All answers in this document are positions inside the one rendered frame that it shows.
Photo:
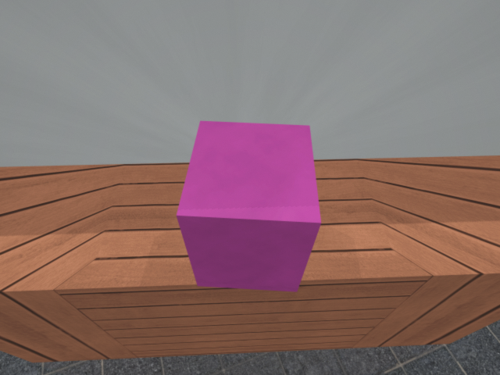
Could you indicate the carton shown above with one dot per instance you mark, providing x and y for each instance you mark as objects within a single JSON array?
[{"x": 249, "y": 211}]

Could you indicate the pedestal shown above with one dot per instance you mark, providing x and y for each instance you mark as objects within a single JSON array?
[{"x": 93, "y": 264}]

